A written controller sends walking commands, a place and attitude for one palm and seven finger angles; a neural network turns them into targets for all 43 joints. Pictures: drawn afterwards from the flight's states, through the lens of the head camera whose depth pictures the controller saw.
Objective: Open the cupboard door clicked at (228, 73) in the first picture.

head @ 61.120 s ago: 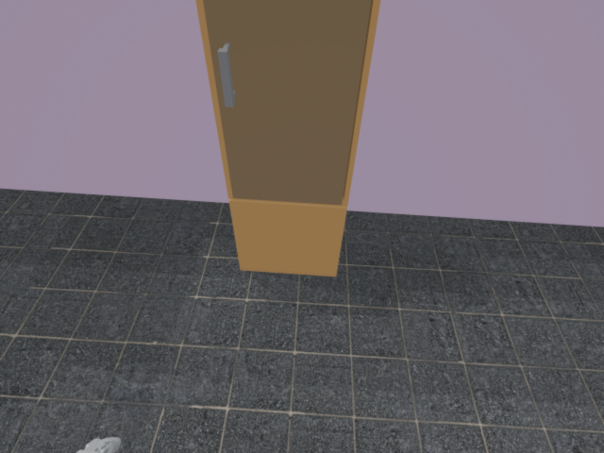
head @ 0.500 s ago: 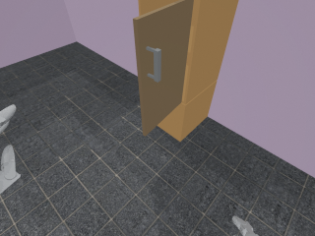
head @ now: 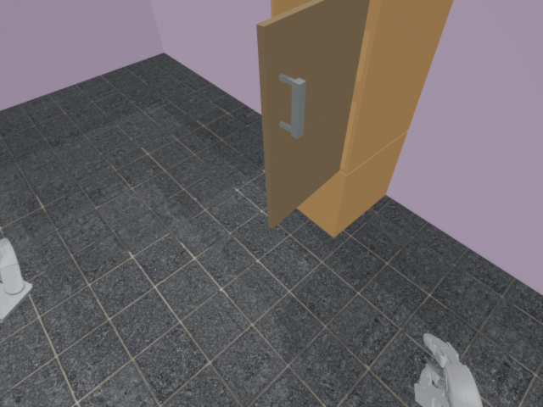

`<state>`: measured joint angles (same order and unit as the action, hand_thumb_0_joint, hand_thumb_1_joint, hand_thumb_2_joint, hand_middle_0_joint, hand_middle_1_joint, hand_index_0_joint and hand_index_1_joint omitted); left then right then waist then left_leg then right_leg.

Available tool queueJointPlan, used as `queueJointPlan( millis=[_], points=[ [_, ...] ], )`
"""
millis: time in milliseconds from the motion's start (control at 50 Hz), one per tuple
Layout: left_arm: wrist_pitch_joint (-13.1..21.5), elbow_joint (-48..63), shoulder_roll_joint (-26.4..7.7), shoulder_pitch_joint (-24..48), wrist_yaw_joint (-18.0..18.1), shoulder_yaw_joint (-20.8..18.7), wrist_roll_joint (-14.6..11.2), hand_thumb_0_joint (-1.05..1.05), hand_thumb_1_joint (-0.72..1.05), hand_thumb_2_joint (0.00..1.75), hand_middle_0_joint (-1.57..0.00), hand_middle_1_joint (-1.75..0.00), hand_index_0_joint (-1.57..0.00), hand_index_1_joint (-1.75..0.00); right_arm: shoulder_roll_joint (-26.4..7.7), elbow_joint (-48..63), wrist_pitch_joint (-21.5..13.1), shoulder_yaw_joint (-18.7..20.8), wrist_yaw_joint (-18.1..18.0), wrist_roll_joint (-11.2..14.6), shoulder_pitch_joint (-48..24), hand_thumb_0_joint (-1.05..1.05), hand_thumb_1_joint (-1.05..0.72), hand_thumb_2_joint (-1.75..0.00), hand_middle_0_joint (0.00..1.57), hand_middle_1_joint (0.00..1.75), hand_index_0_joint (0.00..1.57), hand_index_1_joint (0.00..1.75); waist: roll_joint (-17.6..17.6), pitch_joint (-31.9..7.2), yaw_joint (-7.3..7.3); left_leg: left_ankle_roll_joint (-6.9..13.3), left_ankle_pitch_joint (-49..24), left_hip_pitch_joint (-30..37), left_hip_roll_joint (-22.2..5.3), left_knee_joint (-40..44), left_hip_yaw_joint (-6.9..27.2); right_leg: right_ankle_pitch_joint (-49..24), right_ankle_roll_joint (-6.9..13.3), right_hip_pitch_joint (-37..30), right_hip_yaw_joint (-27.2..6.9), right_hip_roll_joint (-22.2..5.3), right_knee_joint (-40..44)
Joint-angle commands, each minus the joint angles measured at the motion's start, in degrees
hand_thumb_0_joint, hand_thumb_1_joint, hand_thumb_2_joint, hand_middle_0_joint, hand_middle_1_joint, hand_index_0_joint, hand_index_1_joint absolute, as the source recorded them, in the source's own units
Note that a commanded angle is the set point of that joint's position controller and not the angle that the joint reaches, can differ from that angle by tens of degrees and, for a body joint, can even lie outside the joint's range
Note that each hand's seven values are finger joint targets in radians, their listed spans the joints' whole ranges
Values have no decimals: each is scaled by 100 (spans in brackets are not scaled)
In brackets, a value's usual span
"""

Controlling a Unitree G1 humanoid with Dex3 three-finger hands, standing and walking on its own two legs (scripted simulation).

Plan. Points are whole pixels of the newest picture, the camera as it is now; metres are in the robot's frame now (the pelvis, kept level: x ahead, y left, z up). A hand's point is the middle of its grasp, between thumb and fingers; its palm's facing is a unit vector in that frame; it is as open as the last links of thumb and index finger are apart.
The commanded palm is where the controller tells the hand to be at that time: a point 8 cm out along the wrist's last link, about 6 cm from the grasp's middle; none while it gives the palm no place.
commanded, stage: stop stepping back and stand still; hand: left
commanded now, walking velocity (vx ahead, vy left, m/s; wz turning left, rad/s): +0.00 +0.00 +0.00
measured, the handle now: (290, 106) +0.68 +0.01 +0.08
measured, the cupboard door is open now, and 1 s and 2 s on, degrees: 95 95 95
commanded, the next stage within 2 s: let the arm hang, fingers relaxed in 0.84 s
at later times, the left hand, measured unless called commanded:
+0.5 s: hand out of the picture +0.18 +0.33 +0.15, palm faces +0.41 -0.77 -0.49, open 7.4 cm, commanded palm +0.13 +0.36 +0.17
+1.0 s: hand (14, 331) +0.18 +0.33 +0.09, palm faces +0.31 -0.81 -0.50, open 7.4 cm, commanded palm none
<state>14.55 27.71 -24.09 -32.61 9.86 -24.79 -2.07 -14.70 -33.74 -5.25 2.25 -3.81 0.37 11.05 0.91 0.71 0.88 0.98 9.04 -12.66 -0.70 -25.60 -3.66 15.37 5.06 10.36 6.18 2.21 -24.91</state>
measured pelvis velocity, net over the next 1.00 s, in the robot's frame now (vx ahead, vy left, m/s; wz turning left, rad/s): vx -0.03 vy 0.06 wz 0.02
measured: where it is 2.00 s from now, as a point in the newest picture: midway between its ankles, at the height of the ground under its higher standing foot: outside the picture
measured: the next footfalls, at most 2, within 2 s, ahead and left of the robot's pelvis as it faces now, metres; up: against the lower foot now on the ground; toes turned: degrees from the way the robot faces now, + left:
none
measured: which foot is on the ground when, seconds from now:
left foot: down 0.00-1.00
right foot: down 0.00-1.00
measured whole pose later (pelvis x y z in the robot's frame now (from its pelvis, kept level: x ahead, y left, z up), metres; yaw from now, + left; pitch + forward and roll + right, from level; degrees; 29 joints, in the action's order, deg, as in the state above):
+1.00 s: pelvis -0.03 +0.06 +0.00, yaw +1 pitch +1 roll -1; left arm 8.5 9.9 -22.4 -24.3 4.7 -15.7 0.2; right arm -14.6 -40.0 -6.0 0.0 -0.6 -0.1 10.5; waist 2.9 0.3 1.0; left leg 3.8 12.5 -16.7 1.6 -28.3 -3.4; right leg 13.3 1.0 13.4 6.7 -0.3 -26.0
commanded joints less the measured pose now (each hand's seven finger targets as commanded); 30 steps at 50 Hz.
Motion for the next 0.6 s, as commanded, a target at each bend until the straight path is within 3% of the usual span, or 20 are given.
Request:
queueJointPlan(
  millis=[0,20,60,120,160,200,260,380,480,540,560,580],
  points=[
    [81,568,-704,362,35,-376,-40,0,90,90,-20,-30,-20,-30,-623,771,-139,168,24,155,-286,0,-90,-90,20,30,20,30,48,-802,-9,359,-1814,652,-855,52,797,-1840,-952,-99,-976,-725,16],
    [53,570,-734,428,18,-384,-9,0,90,90,-20,-30,-20,-30,-613,767,-136,179,16,164,-292,0,-90,-90,20,30,20,30,14,-699,-38,318,-1843,581,-783,-115,650,-2068,-928,-100,-1039,-686,160],
    [-12,785,-855,524,-11,-393,42,0,90,90,-20,-30,-20,-30,-536,726,-128,76,-3,78,-311,0,-90,-90,20,30,20,30,483,-637,-111,176,-1888,279,-581,-125,531,-2515,-704,-326,-941,-699,47],
    [-11,1324,-906,731,-12,-318,35,0,90,90,-20,-30,-20,-30,-497,812,-151,9,12,71,-369,0,-90,-90,20,30,20,30,475,-666,-76,122,-1692,45,-575,46,662,-2094,-521,-567,-872,-643,10],
    [-5,1609,-1195,655,26,-587,7,0,90,90,-20,-30,-20,-30,-476,847,-189,-36,-9,35,-412,0,-90,-90,20,30,20,30,588,-651,-34,95,-1394,-92,-567,183,758,-1758,-467,-620,-850,-647,35],
    [-6,1557,-1125,364,44,-643,-34,0,90,90,-20,-30,-20,-30,-403,886,-187,-73,-8,24,-379,0,-90,-90,20,30,20,30,467,-645,-26,93,-1149,-245,-556,278,812,-1529,-435,-723,-831,-607,91],
    [-20,1448,-1188,48,49,-858,-84,0,90,90,-20,-30,-20,-30,-392,888,-171,-66,-7,10,-350,0,-90,-90,20,30,20,30,576,-679,-29,32,-1073,-308,-560,398,839,-1390,-414,-768,-752,-571,102],
    [-90,824,-768,-98,-38,-534,-124,0,90,90,-20,-30,-20,-30,-406,795,-153,-70,-20,38,-267,0,-90,-90,20,30,20,30,351,-545,-100,-7,-967,-328,-669,611,892,-1181,-500,-628,-599,-467,138],
    [-109,938,-766,295,-60,-366,-49,0,90,90,-20,-30,-20,-30,-461,762,-207,-65,-50,24,-339,0,-90,-90,20,30,20,30,263,-430,-77,28,-299,-462,-684,842,978,-761,-537,-588,-582,-445,184],
    [-85,1228,-790,580,-30,-321,1,0,90,90,-20,-30,-20,-30,-476,788,-252,-55,-60,9,-357,0,-90,-90,20,30,20,30,464,-382,-58,41,270,-535,-660,1009,1005,-481,-531,-583,-567,-413,162],
    [-67,1378,-1004,656,-4,-498,35,0,90,90,-20,-30,-20,-30,-474,777,-278,-54,-71,-11,-407,0,-90,-90,20,30,20,30,514,-376,-34,49,545,-613,-655,1060,1032,-366,-526,-632,-578,-439,196],
    [-52,1380,-892,612,3,-427,38,0,90,90,-20,-30,-20,-30,-429,783,-292,-62,-75,-15,-391,0,-90,-90,20,30,20,30,507,-360,-38,65,710,-672,-640,1078,1034,-333,-518,-666,-590,-444,207]
  ],
)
